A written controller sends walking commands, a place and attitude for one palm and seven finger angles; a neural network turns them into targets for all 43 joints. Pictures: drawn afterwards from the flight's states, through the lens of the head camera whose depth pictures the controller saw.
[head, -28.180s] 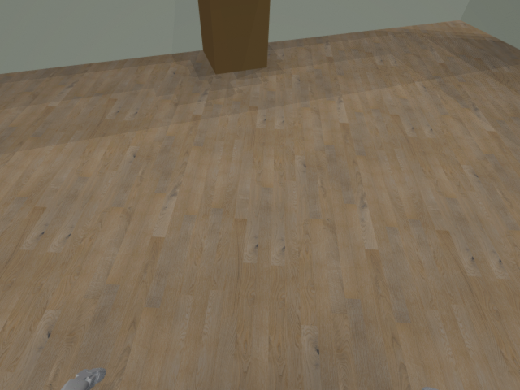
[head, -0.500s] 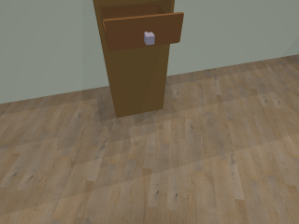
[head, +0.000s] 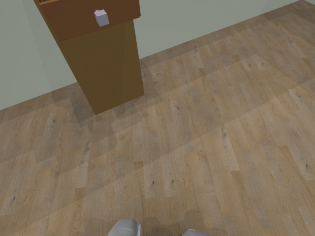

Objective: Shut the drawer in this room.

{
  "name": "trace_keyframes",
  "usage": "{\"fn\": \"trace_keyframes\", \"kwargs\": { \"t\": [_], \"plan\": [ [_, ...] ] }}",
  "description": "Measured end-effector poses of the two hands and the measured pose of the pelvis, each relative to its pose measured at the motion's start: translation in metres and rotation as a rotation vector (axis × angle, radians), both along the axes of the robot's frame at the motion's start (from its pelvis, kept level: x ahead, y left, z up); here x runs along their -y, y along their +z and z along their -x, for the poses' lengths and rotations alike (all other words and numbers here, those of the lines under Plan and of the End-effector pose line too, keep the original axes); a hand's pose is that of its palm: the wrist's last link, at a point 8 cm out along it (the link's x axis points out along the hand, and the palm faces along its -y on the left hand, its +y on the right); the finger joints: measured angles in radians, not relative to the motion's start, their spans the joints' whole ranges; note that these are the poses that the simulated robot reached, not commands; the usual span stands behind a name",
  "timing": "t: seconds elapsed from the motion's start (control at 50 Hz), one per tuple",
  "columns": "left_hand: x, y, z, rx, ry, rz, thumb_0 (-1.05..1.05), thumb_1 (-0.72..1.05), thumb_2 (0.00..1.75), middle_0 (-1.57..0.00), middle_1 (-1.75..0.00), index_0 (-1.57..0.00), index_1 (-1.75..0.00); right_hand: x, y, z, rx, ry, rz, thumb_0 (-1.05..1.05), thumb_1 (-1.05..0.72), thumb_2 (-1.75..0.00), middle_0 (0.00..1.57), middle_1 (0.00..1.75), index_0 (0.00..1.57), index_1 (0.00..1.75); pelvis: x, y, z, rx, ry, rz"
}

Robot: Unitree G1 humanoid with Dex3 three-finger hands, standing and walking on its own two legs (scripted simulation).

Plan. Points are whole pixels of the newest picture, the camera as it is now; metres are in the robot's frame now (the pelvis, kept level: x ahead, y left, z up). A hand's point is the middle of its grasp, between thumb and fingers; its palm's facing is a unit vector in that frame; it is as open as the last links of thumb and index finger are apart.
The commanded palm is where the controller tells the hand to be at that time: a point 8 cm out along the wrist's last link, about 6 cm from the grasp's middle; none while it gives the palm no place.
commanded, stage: walk to a spot facing it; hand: left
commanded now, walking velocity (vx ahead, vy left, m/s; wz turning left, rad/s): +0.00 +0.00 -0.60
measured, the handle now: (100, 15) +0.87 +0.31 +0.08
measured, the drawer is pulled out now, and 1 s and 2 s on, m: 0.19 0.19 0.19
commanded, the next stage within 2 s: none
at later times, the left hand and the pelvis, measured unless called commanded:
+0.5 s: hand (77, 220) +0.16 +0.27 -0.16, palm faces -0.22 -0.96 -0.18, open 7.4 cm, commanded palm none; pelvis +0.07 +0.07 +0.02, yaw -17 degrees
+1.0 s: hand (156, 139) +0.45 +0.06 -0.17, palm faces -0.60 -0.78 -0.16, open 7.4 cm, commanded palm none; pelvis +0.24 -0.02 -0.01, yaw -36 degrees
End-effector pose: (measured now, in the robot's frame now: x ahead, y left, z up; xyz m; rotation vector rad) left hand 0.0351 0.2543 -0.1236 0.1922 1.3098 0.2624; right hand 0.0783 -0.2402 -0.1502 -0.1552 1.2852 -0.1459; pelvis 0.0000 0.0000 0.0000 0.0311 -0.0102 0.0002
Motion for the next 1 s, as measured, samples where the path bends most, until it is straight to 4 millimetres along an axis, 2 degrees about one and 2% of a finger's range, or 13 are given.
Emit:
{"fn": "trace_keyframes", "kwargs": {
  "t": [0.1, 0.2, 0.28, 0.38, 0.46, 0.58, 0.64, 0.7, 0.78, 0.84, 0.88, 0.92, 1.0],
  "plan": [
    [0.004, 0.009, -0.019, 0.003, -0.076, 0.022, 0.01, 0.91, 0.90, -0.20, -0.30, -0.20, -0.30, 0.016, 0.026, -0.031, 0.120, -0.015, 0.040, 0.01, -0.91, -0.90, 0.20, 0.30, 0.19, 0.29, -0.001, 0.012, -0.001, -0.025, -0.063, -0.008],
    [-0.003, 0.011, -0.037, 0.023, -0.125, 0.040, 0.01, 0.91, 0.90, -0.21, -0.30, -0.20, -0.30, 0.019, 0.041, -0.043, 0.176, -0.030, 0.078, 0.01, -0.91, -0.90, 0.20, 0.30, 0.19, 0.29, -0.011, 0.014, -0.009, -0.034, -0.110, 0.005],
    [-0.017, 0.008, -0.048, 0.025, -0.154, 0.057, 0.01, 0.90, 0.90, -0.21, -0.30, -0.20, -0.30, 0.010, 0.049, -0.045, 0.187, -0.045, 0.096, 0.01, -0.91, -0.90, 0.20, 0.30, 0.19, 0.29, -0.025, 0.015, -0.018, -0.041, -0.147, 0.017],
    [-0.045, -0.007, -0.066, -0.006, -0.196, 0.082, 0.01, 0.90, 0.90, -0.21, -0.30, -0.20, -0.30, -0.015, 0.054, -0.044, 0.210, -0.083, 0.124, 0.01, -0.91, -0.90, 0.20, 0.30, 0.19, 0.30, -0.050, 0.009, -0.036, -0.049, -0.207, 0.040],
    [-0.060, -0.012, -0.100, -0.039, -0.262, 0.096, 0.01, 0.91, 0.90, -0.20, -0.30, -0.20, -0.30, -0.036, 0.057, -0.020, 0.185, -0.161, 0.134, 0.01, -0.91, -0.90, 0.20, 0.30, 0.20, 0.30, -0.066, 0.011, -0.056, -0.034, -0.264, 0.059],
    [-0.057, -0.003, -0.184, 0.008, -0.382, 0.106, 0.01, 0.91, 0.90, -0.20, -0.30, -0.19, -0.30, -0.068, 0.058, 0.039, 0.002, -0.315, 0.115, 0.01, -0.90, -0.90, 0.20, 0.30, 0.20, 0.30, -0.071, 0.020, -0.095, -0.039, -0.339, 0.087],
    [-0.041, -0.006, -0.227, 0.027, -0.437, 0.110, 0.01, 0.91, 0.90, -0.20, -0.30, -0.19, -0.30, -0.087, 0.055, 0.067, -0.099, -0.396, 0.092, 0.01, -0.90, -0.90, 0.20, 0.30, 0.20, 0.30, -0.067, 0.018, -0.115, -0.043, -0.380, 0.087],
    [-0.014, -0.011, -0.269, 0.034, -0.500, 0.129, 0.01, 0.91, 0.90, -0.20, -0.30, -0.19, -0.30, -0.106, 0.052, 0.088, -0.196, -0.477, 0.058, 0.01, -0.91, -0.90, 0.20, 0.30, 0.20, 0.30, -0.059, 0.014, -0.135, -0.050, -0.421, 0.083],
    [0.041, -0.020, -0.327, 0.051, -0.608, 0.171, 0.01, 0.91, 0.90, -0.20, -0.30, -0.19, -0.30, -0.128, 0.047, 0.103, -0.307, -0.580, 0.002, 0.01, -0.91, -0.90, 0.20, 0.30, 0.20, 0.30, -0.043, 0.006, -0.164, -0.060, -0.473, 0.074],
    [0.091, -0.026, -0.372, 0.093, -0.695, 0.200, 0.01, 0.91, 0.90, -0.20, -0.30, -0.19, -0.30, -0.136, 0.042, 0.103, -0.372, -0.659, -0.046, 0.01, -0.91, -0.90, 0.20, 0.30, 0.20, 0.30, -0.024, -0.003, -0.186, -0.059, -0.519, 0.064],
    [0.121, -0.029, -0.398, 0.136, -0.739, 0.211, 0.01, 0.91, 0.90, -0.20, -0.30, -0.19, -0.30, -0.133, 0.035, 0.098, -0.396, -0.706, -0.074, 0.01, -0.90, -0.90, 0.20, 0.30, 0.20, 0.30, -0.007, -0.011, -0.204, -0.044, -0.549, 0.045],
    [0.142, -0.030, -0.417, 0.170, -0.761, 0.212, 0.01, 0.91, 0.90, -0.20, -0.30, -0.19, -0.30, -0.120, 0.025, 0.083, -0.389, -0.740, -0.086, 0.01, -0.90, -0.90, 0.20, 0.30, 0.20, 0.30, 0.006, -0.015, -0.218, -0.034, -0.584, 0.040],
    [0.153, -0.020, -0.435, 0.136, -0.778, 0.176, 0.01, 0.91, 0.90, -0.20, -0.30, -0.20, -0.30, -0.068, 0.017, 0.016, -0.224, -0.754, -0.045, 0.01, -0.91, -0.90, 0.20, 0.30, 0.20, 0.30, 0.023, -0.006, -0.243, -0.005, -0.625, 0.047]
  ]
}}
